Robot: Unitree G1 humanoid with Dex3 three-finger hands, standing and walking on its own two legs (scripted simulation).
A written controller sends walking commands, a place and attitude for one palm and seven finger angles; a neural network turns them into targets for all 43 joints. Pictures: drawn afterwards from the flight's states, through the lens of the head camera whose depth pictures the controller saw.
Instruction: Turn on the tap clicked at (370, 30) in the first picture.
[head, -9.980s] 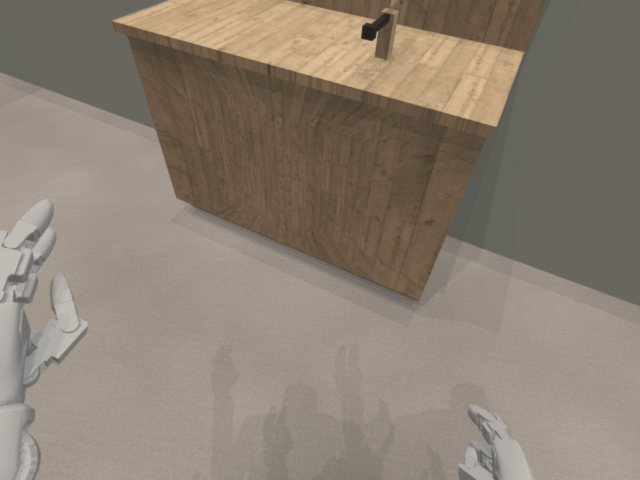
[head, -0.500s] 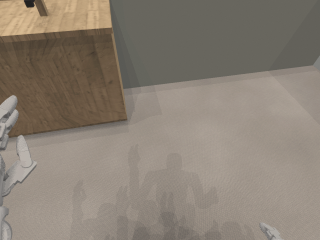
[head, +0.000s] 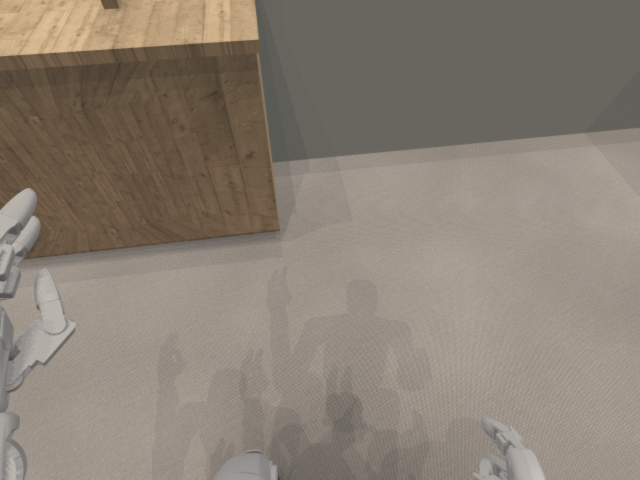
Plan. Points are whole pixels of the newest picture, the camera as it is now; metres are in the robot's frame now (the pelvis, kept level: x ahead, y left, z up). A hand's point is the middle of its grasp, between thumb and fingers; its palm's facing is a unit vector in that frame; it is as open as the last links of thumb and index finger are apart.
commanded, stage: take the last steps up to it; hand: left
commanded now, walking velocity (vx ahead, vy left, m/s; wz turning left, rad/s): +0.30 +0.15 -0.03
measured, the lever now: out of the picture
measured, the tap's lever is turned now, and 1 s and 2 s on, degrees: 0 0 0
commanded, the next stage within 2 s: come to a stop and stand still in 1.86 s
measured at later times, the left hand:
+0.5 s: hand (82, 207) +0.34 +0.28 +0.17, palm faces +0.37 -0.80 -0.48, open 7.4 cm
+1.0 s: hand (64, 117) +0.46 +0.35 +0.18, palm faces +0.32 -0.83 -0.46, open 7.4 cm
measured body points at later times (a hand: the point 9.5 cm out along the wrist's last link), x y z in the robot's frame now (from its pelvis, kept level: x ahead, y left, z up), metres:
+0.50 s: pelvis +0.11 +0.05 -0.01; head +0.14 +0.02 +0.44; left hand +0.31 +0.32 +0.19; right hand +0.25 -0.18 -0.13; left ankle +0.08 +0.16 -0.67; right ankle +0.12 -0.04 -0.74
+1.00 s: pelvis +0.23 +0.13 +0.00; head +0.27 +0.13 +0.44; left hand +0.43 +0.39 +0.21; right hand +0.39 -0.07 -0.10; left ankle +0.24 +0.24 -0.74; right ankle +0.23 +0.03 -0.70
